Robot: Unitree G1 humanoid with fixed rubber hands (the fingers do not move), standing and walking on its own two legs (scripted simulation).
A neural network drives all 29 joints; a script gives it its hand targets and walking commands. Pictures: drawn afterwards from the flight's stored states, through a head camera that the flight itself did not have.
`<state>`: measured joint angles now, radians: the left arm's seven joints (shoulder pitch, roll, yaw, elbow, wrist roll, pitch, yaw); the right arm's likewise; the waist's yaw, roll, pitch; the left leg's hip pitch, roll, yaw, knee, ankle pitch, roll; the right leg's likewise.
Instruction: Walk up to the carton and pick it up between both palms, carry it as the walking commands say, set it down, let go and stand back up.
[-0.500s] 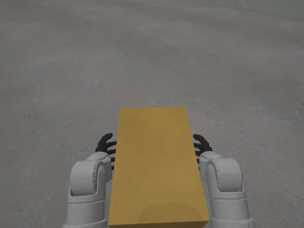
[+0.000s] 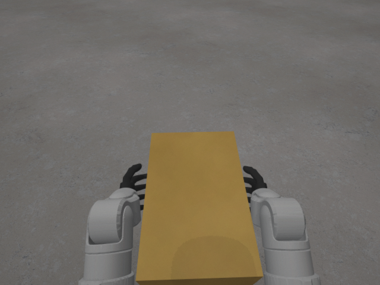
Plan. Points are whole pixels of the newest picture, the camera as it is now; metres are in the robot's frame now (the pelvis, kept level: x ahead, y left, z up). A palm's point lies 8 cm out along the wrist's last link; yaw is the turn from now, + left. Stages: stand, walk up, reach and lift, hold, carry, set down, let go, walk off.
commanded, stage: carry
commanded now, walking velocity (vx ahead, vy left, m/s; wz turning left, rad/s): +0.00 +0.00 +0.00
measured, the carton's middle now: (194, 222) +0.27 +0.00 +0.01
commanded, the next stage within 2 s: none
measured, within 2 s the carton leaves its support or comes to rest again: neither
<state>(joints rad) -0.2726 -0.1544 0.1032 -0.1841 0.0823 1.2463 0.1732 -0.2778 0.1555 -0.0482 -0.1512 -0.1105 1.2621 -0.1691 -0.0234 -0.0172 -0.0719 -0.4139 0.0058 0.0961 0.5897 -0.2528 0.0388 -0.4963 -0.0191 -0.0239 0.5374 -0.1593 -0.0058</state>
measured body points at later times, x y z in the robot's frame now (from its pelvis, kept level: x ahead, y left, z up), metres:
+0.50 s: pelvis +0.05 +0.02 +0.00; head +0.03 +0.02 +0.45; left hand +0.34 +0.17 +0.07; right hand +0.35 -0.09 +0.06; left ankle +0.06 +0.10 -0.73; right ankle +0.13 -0.11 -0.73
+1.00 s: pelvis +0.08 +0.02 +0.00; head +0.08 +0.03 +0.46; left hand +0.39 +0.16 +0.07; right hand +0.39 -0.10 +0.06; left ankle +0.06 +0.10 -0.73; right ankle +0.13 -0.11 -0.73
